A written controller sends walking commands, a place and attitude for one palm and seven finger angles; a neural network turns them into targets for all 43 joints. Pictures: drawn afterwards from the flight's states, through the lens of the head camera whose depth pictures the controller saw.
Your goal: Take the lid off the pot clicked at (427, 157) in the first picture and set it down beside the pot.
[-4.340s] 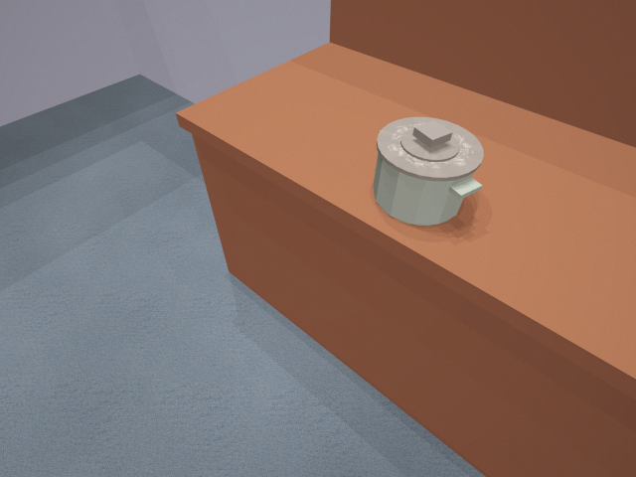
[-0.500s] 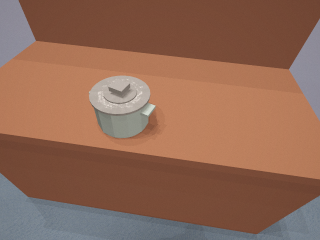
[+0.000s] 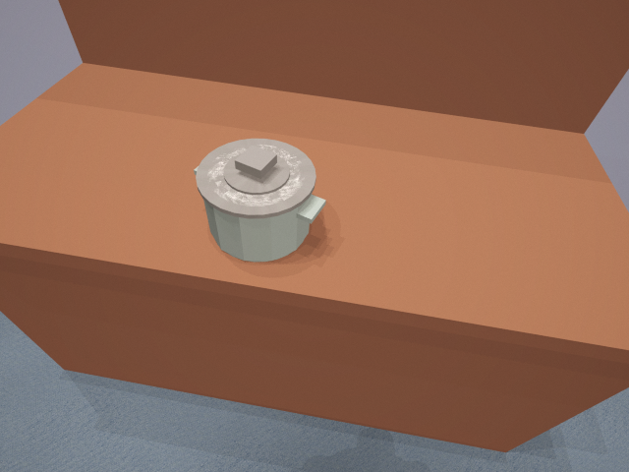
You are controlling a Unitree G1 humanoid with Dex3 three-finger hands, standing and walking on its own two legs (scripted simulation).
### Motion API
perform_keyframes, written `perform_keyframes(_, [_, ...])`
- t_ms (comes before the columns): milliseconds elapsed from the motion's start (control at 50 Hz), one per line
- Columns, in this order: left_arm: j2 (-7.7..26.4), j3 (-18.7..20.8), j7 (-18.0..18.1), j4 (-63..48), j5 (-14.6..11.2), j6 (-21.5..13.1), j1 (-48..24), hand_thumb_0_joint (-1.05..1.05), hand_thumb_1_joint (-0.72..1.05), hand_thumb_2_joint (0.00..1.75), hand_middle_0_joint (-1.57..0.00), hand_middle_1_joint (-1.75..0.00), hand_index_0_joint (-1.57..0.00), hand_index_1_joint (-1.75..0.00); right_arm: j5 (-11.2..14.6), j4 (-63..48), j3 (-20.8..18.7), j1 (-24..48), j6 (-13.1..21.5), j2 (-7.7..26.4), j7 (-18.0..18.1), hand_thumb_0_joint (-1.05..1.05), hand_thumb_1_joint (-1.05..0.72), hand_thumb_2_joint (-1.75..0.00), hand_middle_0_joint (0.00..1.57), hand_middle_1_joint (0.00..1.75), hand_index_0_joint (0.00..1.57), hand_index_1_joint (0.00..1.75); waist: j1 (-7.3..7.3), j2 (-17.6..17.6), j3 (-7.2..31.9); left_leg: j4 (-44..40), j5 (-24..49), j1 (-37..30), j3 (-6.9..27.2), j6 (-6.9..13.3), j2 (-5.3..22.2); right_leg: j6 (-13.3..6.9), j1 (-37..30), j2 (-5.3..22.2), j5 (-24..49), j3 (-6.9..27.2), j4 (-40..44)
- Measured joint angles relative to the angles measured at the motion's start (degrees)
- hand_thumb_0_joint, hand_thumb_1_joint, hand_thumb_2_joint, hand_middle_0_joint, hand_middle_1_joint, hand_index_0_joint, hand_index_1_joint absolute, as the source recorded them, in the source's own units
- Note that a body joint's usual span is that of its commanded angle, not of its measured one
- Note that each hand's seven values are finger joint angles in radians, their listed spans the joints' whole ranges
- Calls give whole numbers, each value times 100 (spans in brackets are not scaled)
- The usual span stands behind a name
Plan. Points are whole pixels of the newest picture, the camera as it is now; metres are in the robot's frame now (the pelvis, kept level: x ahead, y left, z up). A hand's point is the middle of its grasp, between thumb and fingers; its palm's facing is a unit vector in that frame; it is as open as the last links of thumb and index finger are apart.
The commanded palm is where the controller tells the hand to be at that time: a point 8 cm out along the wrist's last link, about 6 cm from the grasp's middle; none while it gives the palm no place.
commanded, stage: look again from close up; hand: left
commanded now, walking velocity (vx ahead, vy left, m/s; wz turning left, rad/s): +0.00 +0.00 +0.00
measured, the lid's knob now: (256, 161) +0.54 +0.14 +0.09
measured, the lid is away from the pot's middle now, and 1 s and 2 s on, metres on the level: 0.00 0.00 0.00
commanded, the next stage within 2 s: shuffle to correct the standing spot in 0.26 s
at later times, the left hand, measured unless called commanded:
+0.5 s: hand out of the picture -0.03 +0.16 -0.18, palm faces +0.02 -0.99 -0.15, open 7.4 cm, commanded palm none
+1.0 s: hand out of the picture +0.08 +0.19 -0.18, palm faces -0.05 -0.98 -0.19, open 7.3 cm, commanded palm none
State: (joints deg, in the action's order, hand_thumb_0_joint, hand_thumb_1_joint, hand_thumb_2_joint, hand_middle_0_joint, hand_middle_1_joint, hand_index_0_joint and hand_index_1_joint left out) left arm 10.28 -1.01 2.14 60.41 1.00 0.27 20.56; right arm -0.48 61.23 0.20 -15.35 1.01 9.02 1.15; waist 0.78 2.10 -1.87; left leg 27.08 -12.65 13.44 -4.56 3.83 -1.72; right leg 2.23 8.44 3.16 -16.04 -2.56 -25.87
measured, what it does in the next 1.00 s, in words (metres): shifts its weight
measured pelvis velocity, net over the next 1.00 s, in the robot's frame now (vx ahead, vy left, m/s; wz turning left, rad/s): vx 0.06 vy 0.03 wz -0.09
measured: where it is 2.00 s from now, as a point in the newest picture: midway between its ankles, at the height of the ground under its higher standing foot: outside the picture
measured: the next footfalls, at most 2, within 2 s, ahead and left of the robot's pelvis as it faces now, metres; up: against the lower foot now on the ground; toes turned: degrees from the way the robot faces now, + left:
none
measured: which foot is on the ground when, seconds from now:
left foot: down 0.00-1.00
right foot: down 0.00-1.00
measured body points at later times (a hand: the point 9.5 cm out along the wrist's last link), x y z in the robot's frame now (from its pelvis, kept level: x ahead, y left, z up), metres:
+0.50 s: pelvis +0.00 +0.00 +0.00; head +0.00 +0.01 +0.45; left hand -0.03 +0.21 -0.17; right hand +0.00 -0.23 -0.15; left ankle +0.02 +0.07 -0.74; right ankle -0.02 -0.14 -0.74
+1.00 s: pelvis +0.06 +0.03 -0.01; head +0.07 +0.03 +0.44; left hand +0.08 +0.24 -0.17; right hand +0.02 -0.17 -0.17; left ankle +0.02 +0.07 -0.74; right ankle +0.02 -0.10 -0.74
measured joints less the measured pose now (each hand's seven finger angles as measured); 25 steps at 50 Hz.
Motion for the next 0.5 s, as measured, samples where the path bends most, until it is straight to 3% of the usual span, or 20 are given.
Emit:
perform_keyframes(380, [-138, -24, -1, 118, -3, -18, 5, 0, 90, 90, -20, -30, -20, -30, 17, 186, -21, -76, 16, -74, 18, 1, -93, -90, 20, 29, 20, 30, 2, -9, -7, -148, 107, -74, -29, 5, -19, 4, -22, 16, 68, 29, 57])
perform_keyframes(500, [-182, 4, -35, 105, 22, -20, 81, 0, 90, 90, -20, -30, -20, -30, -18, 161, -44, -170, -30, -89, -9, 1, -92, -90, 20, 29, 20, 30, 41, -54, 30, -13, 10, -18, -96, -10, 30, -77, 62, -24, -13, 100, -72])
